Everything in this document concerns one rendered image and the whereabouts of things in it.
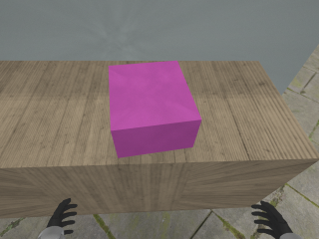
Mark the right robot hand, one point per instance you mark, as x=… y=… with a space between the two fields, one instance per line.
x=276 y=222

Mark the pedestal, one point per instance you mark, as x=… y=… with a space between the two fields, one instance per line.
x=56 y=142

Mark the left robot hand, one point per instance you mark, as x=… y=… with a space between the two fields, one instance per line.
x=59 y=215

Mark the carton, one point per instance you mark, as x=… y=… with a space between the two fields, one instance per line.
x=151 y=108

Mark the robot left forearm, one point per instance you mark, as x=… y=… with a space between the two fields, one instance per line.
x=52 y=232

